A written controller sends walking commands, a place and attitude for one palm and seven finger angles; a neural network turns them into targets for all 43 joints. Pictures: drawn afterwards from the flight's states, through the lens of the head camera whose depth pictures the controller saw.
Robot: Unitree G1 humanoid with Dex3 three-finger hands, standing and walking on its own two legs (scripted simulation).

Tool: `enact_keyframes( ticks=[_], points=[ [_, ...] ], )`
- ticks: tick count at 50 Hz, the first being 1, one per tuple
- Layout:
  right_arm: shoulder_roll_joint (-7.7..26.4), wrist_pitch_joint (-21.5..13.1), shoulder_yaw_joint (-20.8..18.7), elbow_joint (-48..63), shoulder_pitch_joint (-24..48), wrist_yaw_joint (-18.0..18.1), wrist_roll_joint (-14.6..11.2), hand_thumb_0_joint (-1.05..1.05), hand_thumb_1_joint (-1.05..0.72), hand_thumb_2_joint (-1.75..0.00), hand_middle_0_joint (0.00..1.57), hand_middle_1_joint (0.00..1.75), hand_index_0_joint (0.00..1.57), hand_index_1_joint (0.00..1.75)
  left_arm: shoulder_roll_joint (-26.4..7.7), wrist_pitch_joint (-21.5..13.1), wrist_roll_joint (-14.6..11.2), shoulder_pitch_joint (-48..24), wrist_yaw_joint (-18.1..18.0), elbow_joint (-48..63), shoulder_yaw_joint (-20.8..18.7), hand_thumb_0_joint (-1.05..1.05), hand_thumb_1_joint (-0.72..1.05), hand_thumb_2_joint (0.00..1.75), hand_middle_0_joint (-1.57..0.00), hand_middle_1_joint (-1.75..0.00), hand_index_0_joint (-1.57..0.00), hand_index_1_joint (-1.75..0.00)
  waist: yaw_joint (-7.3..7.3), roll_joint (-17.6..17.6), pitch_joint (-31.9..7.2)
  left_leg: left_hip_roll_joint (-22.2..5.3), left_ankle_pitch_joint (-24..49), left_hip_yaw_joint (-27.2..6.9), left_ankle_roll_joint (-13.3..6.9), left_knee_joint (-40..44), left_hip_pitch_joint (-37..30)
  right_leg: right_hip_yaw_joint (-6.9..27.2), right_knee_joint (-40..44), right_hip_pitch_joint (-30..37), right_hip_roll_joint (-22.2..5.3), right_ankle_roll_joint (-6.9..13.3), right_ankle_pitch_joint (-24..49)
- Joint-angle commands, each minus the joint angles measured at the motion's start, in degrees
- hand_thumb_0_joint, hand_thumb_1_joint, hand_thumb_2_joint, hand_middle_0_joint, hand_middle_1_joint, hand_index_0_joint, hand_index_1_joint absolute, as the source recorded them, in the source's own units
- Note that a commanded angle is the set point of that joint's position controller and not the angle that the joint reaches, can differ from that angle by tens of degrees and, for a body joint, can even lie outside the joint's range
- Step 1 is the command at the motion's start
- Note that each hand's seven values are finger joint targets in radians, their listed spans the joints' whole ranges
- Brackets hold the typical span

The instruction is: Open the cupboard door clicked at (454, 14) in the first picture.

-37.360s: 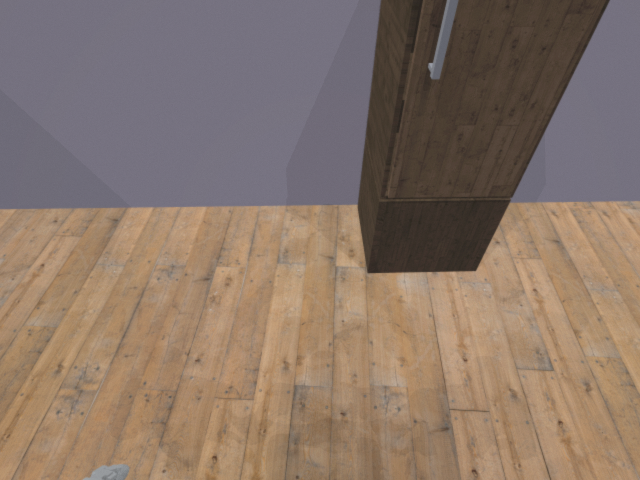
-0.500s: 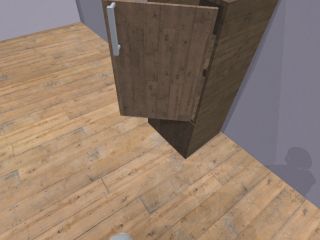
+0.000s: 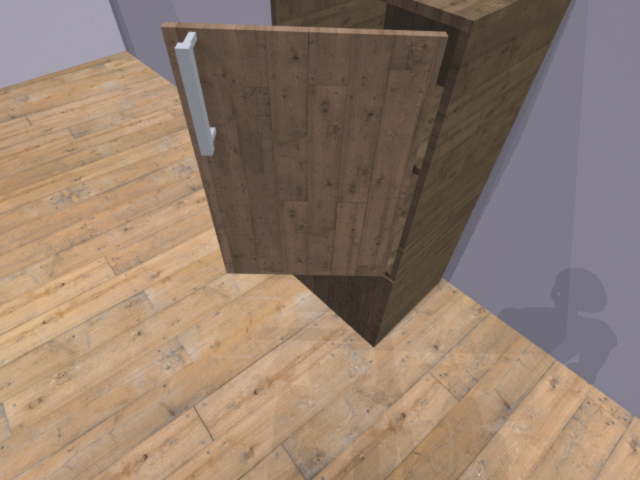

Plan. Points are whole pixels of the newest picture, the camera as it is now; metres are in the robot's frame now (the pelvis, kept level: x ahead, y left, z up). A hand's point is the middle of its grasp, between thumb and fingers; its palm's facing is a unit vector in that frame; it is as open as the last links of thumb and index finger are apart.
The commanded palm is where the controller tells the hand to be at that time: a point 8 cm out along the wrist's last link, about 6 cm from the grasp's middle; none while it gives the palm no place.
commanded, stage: come to a stop and stand still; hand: left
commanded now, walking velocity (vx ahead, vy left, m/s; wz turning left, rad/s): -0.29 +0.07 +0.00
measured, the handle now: (199, 97) +0.61 +0.21 +0.16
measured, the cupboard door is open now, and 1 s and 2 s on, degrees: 46 46 46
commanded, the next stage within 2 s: look again from close up in 1.58 s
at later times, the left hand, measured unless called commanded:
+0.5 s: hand out of the picture +0.02 +0.25 -0.18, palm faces +0.00 -0.98 -0.22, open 7.3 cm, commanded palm none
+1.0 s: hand out of the picture -0.06 +0.29 -0.15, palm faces +0.01 -0.94 -0.34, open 7.4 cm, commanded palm none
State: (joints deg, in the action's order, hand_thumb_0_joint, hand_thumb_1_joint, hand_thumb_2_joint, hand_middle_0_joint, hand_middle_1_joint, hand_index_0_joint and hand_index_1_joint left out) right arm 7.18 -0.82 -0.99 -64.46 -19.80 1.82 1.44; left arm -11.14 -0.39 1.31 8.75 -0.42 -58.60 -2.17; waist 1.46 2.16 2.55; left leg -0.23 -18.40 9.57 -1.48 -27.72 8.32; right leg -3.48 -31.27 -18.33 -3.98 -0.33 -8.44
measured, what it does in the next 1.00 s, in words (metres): walks backwards: right foot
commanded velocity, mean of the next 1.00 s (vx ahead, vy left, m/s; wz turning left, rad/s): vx -0.04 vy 0.02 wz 0.00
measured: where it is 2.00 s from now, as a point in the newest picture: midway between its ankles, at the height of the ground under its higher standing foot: outside the picture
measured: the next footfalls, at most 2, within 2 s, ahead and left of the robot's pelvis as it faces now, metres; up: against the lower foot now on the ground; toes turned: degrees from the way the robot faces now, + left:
right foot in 0.60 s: +0.02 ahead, -0.05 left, +0.01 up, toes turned -4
left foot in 1.20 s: -0.06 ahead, +0.15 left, +0.00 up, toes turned +0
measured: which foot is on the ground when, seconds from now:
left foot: down 0.00-1.00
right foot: down 0.00-0.34, up 0.36-0.58, down 0.60-1.00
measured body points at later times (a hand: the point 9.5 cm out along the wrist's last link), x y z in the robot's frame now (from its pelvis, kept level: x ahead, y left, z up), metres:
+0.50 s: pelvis -0.02 +0.05 +0.00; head -0.03 +0.07 +0.45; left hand +0.02 +0.30 -0.16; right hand +0.04 -0.20 -0.13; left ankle -0.01 +0.11 -0.73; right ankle +0.00 -0.08 -0.71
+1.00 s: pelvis -0.09 +0.06 +0.00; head -0.11 +0.04 +0.45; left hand -0.06 +0.34 -0.12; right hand -0.06 -0.23 -0.15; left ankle -0.01 +0.11 -0.73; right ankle -0.02 -0.05 -0.73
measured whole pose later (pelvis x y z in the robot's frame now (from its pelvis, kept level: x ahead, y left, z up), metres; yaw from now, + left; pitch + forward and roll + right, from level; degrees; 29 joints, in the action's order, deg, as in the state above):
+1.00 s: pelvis -0.09 +0.06 +0.00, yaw -1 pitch -4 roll +1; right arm 17.8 1.6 -4.1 -57.3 -15.6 0.5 1.7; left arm -14.5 1.7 2.2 18.0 -0.7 -56.3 -2.1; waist 0.2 -2.5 0.4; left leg 3.9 -10.2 8.7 -4.7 -23.4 13.8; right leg -2.9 -30.1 -16.3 -1.4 2.8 -14.7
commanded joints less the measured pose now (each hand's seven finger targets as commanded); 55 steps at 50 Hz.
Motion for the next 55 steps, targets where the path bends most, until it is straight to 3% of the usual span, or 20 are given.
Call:
enact_keyframes(
  ticks=[1, 3, 5, 8, 11, 14, 15, 16, 17, 18, 20, 24, 29, 31, 33, 40, 47, 51, 53, 55],
  points=[
    [5.09, 0.44, -1.23, 2.14, -4.14, 0.1, -1.57, 0.0, -0.9, -0.9, 0.2, 0.3, 0.2, 0.3, -8.87, 0.08, -0.56, 5.38, -0.72, -0.12, -0.76, 0.0, 0.9, 0.9, -0.2, -0.3, -0.2, -0.3, -0.27, 0.42, -2.19, -3.91, 5.12, -5.24, 3.4, 1.99, 6.18, 8.33, 3.58, 8.38, -12.83, 7.11, 31.78],
    [5.43, 1.42, -1.59, 1.44, -4.37, 0.42, -1.01, 0.0, -0.9, -0.9, 0.2, 0.3, 0.2, 0.3, -7.7, 0.31, -0.62, 4.79, -1.48, 0.48, -1.17, 0.0, 0.9, 0.9, -0.2, -0.3, -0.2, -0.3, -0.77, 3.77, -4.42, -4.88, 14.59, -4.63, 3.15, -1.16, 4.97, 7.33, 1.37, 10.17, -9.89, 6.1, 36.15],
    [6.54, 1.71, -2.24, 2.07, -4.47, 0.58, -1.19, 0.0, -0.9, -0.9, 0.2, 0.3, 0.2, 0.3, -8.44, 0.22, -0.73, 6.15, -1.96, 0.51, -1.69, 0.0, 0.9, 0.9, -0.2, -0.3, -0.2, -0.3, -1.51, 6.35, -9.34, -3.53, 15.19, -3.83, 3.67, -6.75, 4.6, 8.07, 0.84, 14.33, -11.65, 7.2, 45.8],
    [5.39, 2.64, -2.41, 4.19, -0.33, 0.33, -1.35, 0.0, -0.9, -0.9, 0.2, 0.3, 0.2, 0.3, -9.64, 0.56, -0.28, 5.86, -2.62, 0.75, -2.51, 0.0, 0.9, 0.9, -0.2, -0.3, -0.2, -0.3, -3.38, 8.46, -6.99, -0.81, -13.08, -5.1, 3.98, -16.75, 12.68, 12.8, 6.15, 16.8, -17.12, 12.65, 51.06],
    [4.91, 3.49, -2.73, 5.21, 0.78, 0.1, -1.38, 0.0, -0.9, -0.9, 0.2, 0.3, 0.2, 0.3, -9.53, 0.8, 0.18, 2.21, -2.58, 2.42, -3.07, 0.0, 0.9, 0.9, -0.2, -0.3, -0.2, -0.3, -2.13, 7.38, -6.49, -1.16, -12.97, -7.66, 4.0, -17.67, 11.02, 11.69, 8.9, 12.45, -16.01, 12.44, 38.05],
    [4.26, 3.25, -2.56, 4.37, -3.18, -0.41, -1.06, 0.0, -0.9, -0.9, 0.2, 0.3, 0.2, 0.3, -8.9, 1.3, 0.12, -0.87, -2.02, 3.68, -3.03, 0.0, 0.9, 0.9, -0.2, -0.3, -0.2, -0.3, 0.65, 6.66, -5.95, -1.07, 0.65, -6.0, 3.74, -3.57, 1.76, 9.69, 9.14, 3.65, -12.14, 7.48, 12.94],
    [5.29, 2.83, -2.6, 4.16, -4.31, -0.47, -0.75, 0.0, -0.9, -0.9, 0.2, 0.3, 0.2, 0.3, -7.68, 1.59, -0.24, -1.3, -1.63, 3.87, -2.7, 0.0, 0.9, 0.9, -0.2, -0.3, -0.2, -0.3, 1.19, 3.38, -4.76, -2.45, 5.19, -7.11, 2.94, 2.66, -2.48, 7.86, 6.66, -1.36, -9.13, 4.78, 1.71],
    [8.94, 2.2, -3.19, 5.22, -3.27, -0.34, -0.12, 0.0, -0.9, -0.9, 0.2, 0.3, 0.2, 0.3, -4.6, 2.17, -0.68, -0.76, -1.27, 4.73, -2.28, 0.0, 0.9, 0.9, -0.2, -0.3, -0.2, -0.3, 0.67, -9.09, -3.07, -10.67, 4.07, -18.62, -0.27, 10.02, -0.25, 3.14, -0.67, -6.59, -2.54, 1.12, -11.21],
    [16.22, 2.51, -3.54, 12.87, 1.94, -0.68, 0.37, 0.0, -0.9, -0.9, 0.2, 0.3, 0.2, 0.3, -10.84, 1.57, -0.59, 0.46, -1.9, 8.3, -0.56, 0.0, 0.9, 0.9, -0.2, -0.3, -0.2, -0.3, 1.48, -17.83, -0.49, -12.52, 16.13, -18.56, -0.94, 13.05, 3.39, -1.17, -8.46, -1.98, 1.02, 0.26, -14.95],
    [15.43, 1.34, -4.58, 16.69, 6.46, -0.3, 1.06, 0.0, -0.9, -0.9, 0.2, 0.3, 0.2, 0.3, -5.21, 1.92, -0.54, 4.95, -1.69, 9.66, -1.2, 0.0, 0.9, 0.9, -0.2, -0.3, -0.2, -0.3, -1.22, -18.51, -7.36, -13.74, 18.5, -16.38, -3.95, 6.61, 4.93, -0.04, -9.72, -2.03, 0.86, 0.88, -17.54],
    [13.04, 1.02, -4.36, 16.96, 6.02, 0.34, 0.74, 0.0, -0.9, -0.9, 0.2, 0.3, 0.2, 0.3, -4.98, 3.17, 0.72, 4.07, -1.59, 8.5, -0.7, 0.0, 0.9, 0.9, -0.2, -0.3, -0.2, -0.3, 0.36, -21.49, -6.0, -12.42, 17.32, -17.39, -3.87, 8.1, 3.35, 0.35, -15.54, -5.96, 2.24, 1.69, -16.42],
    [11.92, 0.7, -3.72, 17.8, 2.87, 0.75, 0.8, 0.0, -0.9, -0.9, 0.2, 0.3, 0.2, 0.3, -2.85, 2.67, 0.77, 6.31, -0.81, 8.4, -0.48, 0.0, 0.9, 0.9, -0.2, -0.3, -0.2, -0.3, -0.21, -7.18, 0.65, -12.91, 16.65, -17.45, -5.37, 9.1, 6.89, 0.5, -13.78, -6.75, 2.41, 1.38, -14.72],
    [14.74, -0.28, -4.11, 18.37, 4.5, 0.45, -0.09, 0.0, -0.9, -0.9, 0.2, 0.3, 0.2, 0.3, -7.11, 1.09, 0.51, 9.56, -1.05, 8.67, -1.32, 0.0, 0.9, 0.9, -0.2, -0.3, -0.2, -0.3, -1.87, -3.48, -2.6, -11.19, 11.38, -16.79, -4.17, 5.75, 6.26, 2.4, 3.42, 2.4, 1.15, 2.69, -5.33],
    [14.31, -0.65, -3.88, 18.23, 4.89, 0.17, -0.51, 0.0, -0.9, -0.9, 0.2, 0.3, 0.2, 0.3, -9.6, 0.31, 0.51, 8.65, -1.38, 8.78, -1.35, 0.0, 0.9, 0.9, -0.2, -0.3, -0.2, -0.3, -1.01, -0.72, -2.2, -6.86, 5.96, -14.55, -1.82, 5.34, 8.5, 8.39, 4.64, 3.36, -2.31, 5.55, -1.91],
    [13.58, -0.43, -3.59, 17.3, 4.11, -0.12, -0.23, 0.0, -0.9, -0.9, 0.2, 0.3, 0.2, 0.3, -9.53, -0.04, 0.34, 7.05, -1.41, 9.12, -1.16, 0.0, 0.9, 0.9, -0.2, -0.3, -0.2, -0.3, 0.16, 3.99, -2.52, -5.34, 1.82, -13.72, -1.66, 4.98, 6.37, 9.17, 5.09, 0.5, -3.03, 6.37, -4.5],
    [18.9, -0.25, -4.86, 15.16, 6.61, -0.43, -0.05, 0.0, -0.9, -0.9, 0.2, 0.3, 0.2, 0.3, -11.25, 1.0, 0.57, 9.61, -1.33, 7.44, -1.66, 0.0, 0.9, 0.9, -0.2, -0.3, -0.2, -0.3, -2.21, -6.43, 2.22, -10.98, -18.23, -21.89, -0.94, 20.34, 13.58, 2.23, -0.62, 2.05, 1.25, 3.74, -10.37],
    [20.27, 0.33, -5.1, 13.09, 8.01, -0.76, 0.06, 0.0, -0.9, -0.9, 0.2, 0.3, 0.2, 0.3, -12.68, 0.9, 0.79, 12.15, -0.87, 4.93, -2.45, 0.0, 0.9, 0.9, -0.2, -0.3, -0.2, -0.3, -3.11, -0.91, 1.02, -8.82, -17.83, -17.35, -0.09, 19.14, 14.26, 3.42, 4.26, 6.0, 0.7, 5.0, -13.18],
    [19.54, 0.66, -4.78, 11.07, 5.96, -0.86, -0.04, 0.0, -0.9, -0.9, 0.2, 0.3, 0.2, 0.3, -14.73, 0.47, 0.89, 9.12, -0.68, 4.62, -2.51, 0.0, 0.9, 0.9, -0.2, -0.3, -0.2, -0.3, -1.03, 2.84, 1.6, -4.05, -13.58, -12.64, 0.16, 9.25, 8.17, 11.95, 13.3, -3.16, -4.31, 7.14, -23.73],
    [18.5, 1.47, -5.18, 9.13, 1.47, -0.69, -0.21, 0.0, -0.9, -0.9, 0.2, 0.3, 0.2, 0.3, -17.04, 0.42, 0.68, 3.05, -1.03, 5.64, -3.23, 0.0, 0.9, 0.9, -0.2, -0.3, -0.2, -0.3, 2.41, 5.91, -0.63, 0.63, -4.76, -8.98, 0.22, -9.83, -3.46, 19.19, 23.05, -15.9, -10.54, 9.96, -33.05],
    [18.98, 1.98, -5.98, 6.81, -4.86, -0.59, -0.41, 0.0, -0.9, -0.9, 0.2, 0.3, 0.2, 0.3, -18.96, 0.88, 0.74, -5.46, -1.68, 7.87, -4.42, 0.0, 0.9, 0.9, -0.2, -0.3, -0.2, -0.3, 5.72, 6.36, -3.13, 0.56, -4.23, -10.84, -0.73, -21.14, -6.39, 18.31, 24.02, -19.38, -12.62, 10.63, -28.4]
  ],
)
